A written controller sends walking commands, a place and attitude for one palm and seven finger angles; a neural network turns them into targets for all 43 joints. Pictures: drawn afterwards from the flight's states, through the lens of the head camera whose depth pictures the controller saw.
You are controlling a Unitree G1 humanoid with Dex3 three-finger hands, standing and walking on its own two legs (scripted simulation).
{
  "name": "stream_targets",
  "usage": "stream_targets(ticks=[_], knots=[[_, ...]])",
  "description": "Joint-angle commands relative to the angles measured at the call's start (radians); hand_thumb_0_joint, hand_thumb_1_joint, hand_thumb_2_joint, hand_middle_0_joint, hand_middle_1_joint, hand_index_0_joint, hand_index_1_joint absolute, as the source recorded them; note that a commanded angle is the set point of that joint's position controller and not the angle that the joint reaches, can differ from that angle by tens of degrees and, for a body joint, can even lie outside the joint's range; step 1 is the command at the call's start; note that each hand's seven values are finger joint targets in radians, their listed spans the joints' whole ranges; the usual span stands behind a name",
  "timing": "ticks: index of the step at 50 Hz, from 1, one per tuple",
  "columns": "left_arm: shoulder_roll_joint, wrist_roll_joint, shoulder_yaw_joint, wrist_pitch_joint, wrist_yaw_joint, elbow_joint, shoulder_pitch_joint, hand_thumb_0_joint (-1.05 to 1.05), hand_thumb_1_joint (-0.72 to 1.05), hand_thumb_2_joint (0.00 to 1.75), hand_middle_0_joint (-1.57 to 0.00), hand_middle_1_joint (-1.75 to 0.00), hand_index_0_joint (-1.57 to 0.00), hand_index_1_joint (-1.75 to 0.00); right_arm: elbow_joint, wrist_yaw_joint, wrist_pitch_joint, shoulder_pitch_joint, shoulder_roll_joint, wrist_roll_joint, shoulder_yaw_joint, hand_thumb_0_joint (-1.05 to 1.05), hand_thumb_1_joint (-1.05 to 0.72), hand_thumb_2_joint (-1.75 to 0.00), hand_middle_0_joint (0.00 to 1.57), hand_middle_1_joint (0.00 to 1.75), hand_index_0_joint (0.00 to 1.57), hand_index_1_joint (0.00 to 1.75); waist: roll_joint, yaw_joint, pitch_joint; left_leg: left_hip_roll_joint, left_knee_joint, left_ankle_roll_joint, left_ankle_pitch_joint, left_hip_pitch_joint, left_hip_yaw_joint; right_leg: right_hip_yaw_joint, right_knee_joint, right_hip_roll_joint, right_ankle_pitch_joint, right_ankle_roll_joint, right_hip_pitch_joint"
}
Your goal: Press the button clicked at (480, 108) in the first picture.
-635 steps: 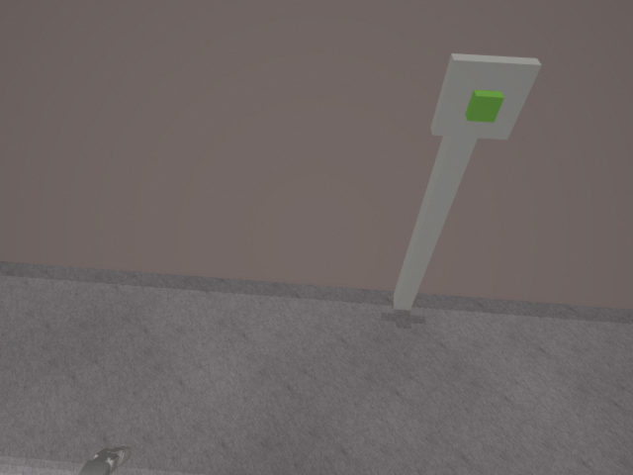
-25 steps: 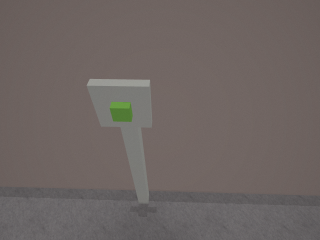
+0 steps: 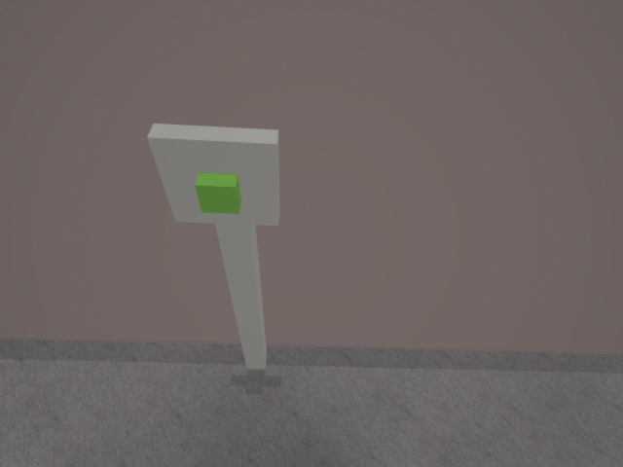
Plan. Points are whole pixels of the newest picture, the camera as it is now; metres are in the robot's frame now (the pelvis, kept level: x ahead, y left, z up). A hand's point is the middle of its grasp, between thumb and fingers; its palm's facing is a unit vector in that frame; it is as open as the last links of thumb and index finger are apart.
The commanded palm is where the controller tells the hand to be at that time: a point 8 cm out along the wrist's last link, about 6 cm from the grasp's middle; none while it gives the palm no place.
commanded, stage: shuffle to correct the standing spot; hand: left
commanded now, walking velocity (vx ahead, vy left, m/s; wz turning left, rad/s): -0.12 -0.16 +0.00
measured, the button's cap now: (219, 191) +0.45 +0.17 +0.08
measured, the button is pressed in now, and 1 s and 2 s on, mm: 0 0 0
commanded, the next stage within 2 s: come to a stop and stand still in 0.04 s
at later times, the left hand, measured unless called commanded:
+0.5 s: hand out of the picture -0.07 +0.08 -0.17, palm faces +0.09 -0.99 -0.15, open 7.4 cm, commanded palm none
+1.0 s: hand out of the picture +0.01 +0.15 -0.18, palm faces +0.06 -0.98 -0.20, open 7.2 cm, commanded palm none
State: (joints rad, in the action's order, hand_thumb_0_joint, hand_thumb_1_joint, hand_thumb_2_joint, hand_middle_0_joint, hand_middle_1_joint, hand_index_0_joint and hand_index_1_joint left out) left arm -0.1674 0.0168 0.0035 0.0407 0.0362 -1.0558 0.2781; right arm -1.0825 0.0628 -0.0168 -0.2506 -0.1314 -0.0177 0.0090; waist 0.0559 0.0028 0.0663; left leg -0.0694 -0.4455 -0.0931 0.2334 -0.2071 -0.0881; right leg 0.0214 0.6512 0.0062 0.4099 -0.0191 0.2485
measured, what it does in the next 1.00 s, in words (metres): steps on the spot: right foot, then left foot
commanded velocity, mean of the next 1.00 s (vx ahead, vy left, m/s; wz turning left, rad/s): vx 0.05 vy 0.06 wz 0.00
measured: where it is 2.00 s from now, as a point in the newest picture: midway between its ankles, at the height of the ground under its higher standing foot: outside the picture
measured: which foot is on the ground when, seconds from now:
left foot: down 0.00-0.28, up 0.30-0.64, down 0.66-1.00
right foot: up 0.00-0.26, down 0.28-0.66, up 0.68-0.94, down 0.96-1.00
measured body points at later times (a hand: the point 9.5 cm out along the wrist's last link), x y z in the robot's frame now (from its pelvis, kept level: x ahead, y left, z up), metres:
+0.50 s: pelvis -0.05 -0.08 +0.01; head -0.05 -0.08 +0.46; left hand -0.08 +0.13 -0.15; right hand -0.02 -0.33 -0.14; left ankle -0.04 +0.03 -0.67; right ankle -0.07 -0.22 -0.74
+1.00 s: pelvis -0.02 -0.03 +0.00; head -0.01 -0.03 +0.45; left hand +0.00 +0.20 -0.16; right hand +0.01 -0.26 -0.16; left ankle -0.03 +0.04 -0.74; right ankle -0.03 -0.15 -0.74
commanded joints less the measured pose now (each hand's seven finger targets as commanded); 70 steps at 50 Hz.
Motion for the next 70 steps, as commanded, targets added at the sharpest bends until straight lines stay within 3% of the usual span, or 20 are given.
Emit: stream_targets(ticks=[1,7,11,12,13,14,15,16,19,27,30,31,33,35,39,43,46,49,51,70], knots=[[-0.084,0.015,0.042,0.016,0.001,0.075,0.045,0.00,0.90,0.90,-0.20,-0.30,-0.20,-0.30,0.049,0.022,0.003,-0.091,-0.189,-0.004,-0.060,0.00,-0.90,-0.90,0.20,0.30,0.20,0.30,-0.090,-0.014,-0.083,0.445,0.092,-0.174,-0.652,0.094,0.349,-0.086,0.345,-0.035,0.103,0.008,0.213],[-0.054,0.012,0.051,0.034,-0.023,0.108,0.026,0.00,0.90,0.90,-0.20,-0.30,-0.20,-0.30,0.091,-0.004,0.016,-0.012,-0.209,-0.016,-0.083,0.00,-0.90,-0.90,0.20,0.30,0.20,0.30,-0.172,-0.005,-0.067,0.366,0.145,-0.106,-0.228,-0.080,0.254,-0.013,0.299,-0.035,0.022,0.031,0.148],[-0.015,0.005,0.033,-0.011,-0.025,0.070,0.104,0.00,0.90,0.90,-0.20,-0.30,-0.20,-0.30,0.091,-0.033,0.026,0.004,-0.196,-0.021,-0.080,0.00,-0.90,-0.90,0.20,0.30,0.20,0.30,-0.240,0.020,-0.111,0.257,0.121,-0.022,0.213,-0.158,0.199,0.074,-0.061,-0.006,-0.018,0.023,-0.066],[-0.040,0.009,0.035,-0.023,-0.022,0.046,0.159,0.00,0.90,0.90,-0.20,-0.30,-0.20,-0.30,0.089,-0.042,0.031,0.000,-0.178,-0.018,-0.078,0.00,-0.90,-0.90,0.20,0.30,0.20,0.30,-0.171,0.041,-0.099,0.201,0.077,0.019,0.341,-0.239,0.157,0.084,-0.173,-0.001,-0.044,0.025,-0.169],[-0.097,0.021,0.043,-0.032,-0.014,0.035,0.213,0.00,0.90,0.90,-0.20,-0.30,-0.20,-0.30,0.096,-0.048,0.037,0.007,-0.125,-0.009,-0.069,0.00,-0.90,-0.90,0.20,0.30,0.20,0.30,0.009,0.071,-0.070,0.105,-0.121,0.061,0.374,-0.355,0.082,-0.067,-0.314,-0.106,0.103,0.003,-0.209],[-0.191,0.026,0.053,-0.036,-0.007,0.051,0.217,0.00,0.90,0.90,-0.20,-0.30,-0.20,-0.30,0.138,-0.054,0.042,0.036,-0.061,-0.001,-0.059,0.00,-0.90,-0.90,0.20,0.30,0.20,0.30,0.279,0.081,0.006,0.037,-0.350,0.094,0.350,-0.484,0.029,-0.431,-0.507,-0.345,0.399,-0.062,-0.112],[-0.211,0.018,0.052,-0.040,-0.003,0.096,0.143,0.00,0.90,0.90,-0.20,-0.30,-0.20,-0.30,0.167,-0.063,0.049,0.082,-0.123,-0.012,-0.067,0.00,-0.90,-0.90,0.20,0.30,0.20,0.30,0.140,0.065,0.062,0.084,-0.443,0.080,0.275,-0.443,0.109,-0.506,-0.593,-0.423,0.467,-0.107,0.058],[-0.234,0.019,0.061,-0.039,-0.011,0.112,0.058,0.00,0.90,0.90,-0.20,-0.30,-0.20,-0.30,0.170,-0.074,0.047,0.046,-0.120,-0.019,-0.071,0.00,-0.90,-0.90,0.20,0.30,0.20,0.30,0.054,0.009,0.041,0.070,-0.506,0.078,0.194,-0.389,0.092,-0.420,-0.561,-0.388,0.312,-0.125,0.075],[-0.169,0.010,0.052,-0.076,-0.009,0.116,0.014,0.00,0.90,0.90,-0.20,-0.30,-0.20,-0.30,0.128,-0.089,0.044,-0.031,-0.140,-0.018,-0.081,0.00,-0.90,-0.90,0.20,0.30,0.20,0.30,0.140,-0.015,0.107,0.113,-0.617,0.098,0.024,-0.435,0.098,-0.308,-0.534,-0.319,0.168,-0.087,0.067],[-0.187,0.024,0.071,-0.070,-0.003,0.064,0.130,0.00,0.90,0.90,-0.20,-0.30,-0.20,-0.30,0.170,-0.088,0.029,0.030,-0.096,0.003,-0.062,0.00,-0.90,-0.90,0.20,0.30,0.20,0.30,0.090,0.044,0.011,0.090,-0.287,0.112,0.108,-0.277,0.025,-0.179,-0.414,-0.320,-0.164,-0.134,-0.068],[-0.165,0.019,0.065,-0.054,-0.001,0.059,0.104,0.00,0.90,0.90,-0.20,-0.30,-0.20,-0.30,0.130,-0.070,0.009,-0.065,-0.079,0.009,-0.050,0.00,-0.90,-0.90,0.20,0.30,0.20,0.30,0.122,0.007,-0.040,0.050,-0.026,0.105,-0.005,-0.011,-0.005,-0.099,-0.266,-0.238,-0.263,-0.083,0.018],[-0.139,0.014,0.059,-0.047,0.000,0.056,0.113,0.00,0.90,0.90,-0.20,-0.30,-0.20,-0.30,0.113,-0.063,0.003,-0.111,-0.106,0.010,-0.051,0.00,-0.90,-0.90,0.20,0.30,0.20,0.30,0.044,-0.005,-0.069,0.083,0.037,0.100,-0.052,0.097,0.018,-0.065,-0.183,-0.191,-0.207,-0.059,0.064],[-0.053,0.003,0.043,-0.032,-0.004,0.073,0.143,0.00,0.90,0.90,-0.20,-0.30,-0.20,-0.30,0.113,-0.049,0.001,-0.175,-0.238,0.000,-0.074,0.00,-0.90,-0.90,0.20,0.30,0.20,0.30,-0.337,-0.012,-0.122,0.394,0.147,-0.041,-0.214,0.170,0.380,0.076,0.091,-0.047,0.185,0.023,0.229],[-0.042,0.010,0.032,-0.027,-0.001,0.074,0.093,0.00,0.90,0.90,-0.20,-0.30,-0.20,-0.30,0.113,-0.035,0.009,-0.118,-0.204,-0.008,-0.066,0.00,-0.90,-0.90,0.20,0.30,0.20,0.30,-0.259,-0.010,-0.062,0.396,0.192,-0.117,-0.192,0.044,0.369,0.015,0.274,-0.072,0.178,0.006,0.226],[-0.026,0.006,0.028,-0.032,-0.013,0.029,0.083,0.00,0.90,0.90,-0.20,-0.30,-0.20,-0.30,0.096,-0.027,-0.011,-0.048,-0.133,-0.003,-0.040,0.00,-0.90,-0.90,0.20,0.30,0.20,0.30,-0.181,0.015,-0.080,0.296,0.137,-0.090,-0.473,0.025,0.192,0.016,0.227,-0.086,0.032,0.021,0.129],[-0.020,0.003,0.020,-0.032,-0.009,0.021,0.061,0.00,0.90,0.90,-0.20,-0.30,-0.20,-0.30,0.072,-0.022,-0.014,-0.063,-0.138,-0.005,-0.040,0.00,-0.90,-0.90,0.20,0.30,0.20,0.30,-0.158,0.013,-0.080,0.296,0.127,-0.096,-0.462,0.031,0.195,0.026,0.036,-0.073,0.003,0.025,0.049],[-0.040,0.006,0.020,-0.046,-0.005,0.001,0.090,0.00,0.90,0.90,-0.20,-0.30,-0.20,-0.30,0.063,-0.023,-0.012,-0.048,-0.127,0.002,-0.036,0.00,-0.90,-0.90,0.20,0.30,0.20,0.30,-0.063,0.038,-0.075,0.248,0.069,-0.033,-0.304,-0.027,0.179,0.009,-0.227,-0.077,-0.185,0.022,-0.097],[-0.094,0.001,0.013,-0.060,-0.003,-0.003,0.061,0.00,0.90,0.90,-0.20,-0.30,-0.20,-0.30,0.050,-0.033,-0.012,-0.056,-0.086,0.007,-0.022,0.00,-0.90,-0.90,0.20,0.30,0.20,0.30,-0.006,0.006,-0.029,0.145,0.070,0.054,-0.058,-0.065,0.118,-0.130,-0.279,-0.203,-0.324,-0.048,-0.086],[-0.079,-0.002,0.009,-0.062,-0.003,-0.003,0.033,0.00,0.90,0.90,-0.20,-0.30,-0.20,-0.30,0.020,-0.036,-0.004,-0.063,-0.091,0.001,-0.021,0.00,-0.90,-0.90,0.20,0.30,0.20,0.30,0.041,-0.001,-0.015,0.155,0.073,0.059,-0.110,-0.013,0.120,-0.091,-0.262,-0.154,-0.316,-0.041,-0.044],[-0.042,-0.007,-0.006,-0.061,0.002,-0.049,0.101,0.00,0.90,0.90,-0.20,-0.30,-0.20,-0.30,-0.054,-0.024,-0.014,-0.118,-0.075,0.009,-0.005,0.00,-0.90,-0.90,0.20,0.30,0.20,0.30,-0.053,0.004,-0.001,0.186,0.120,0.047,-0.173,0.047,0.122,-0.063,-0.296,-0.118,-0.296,-0.023,-0.071]])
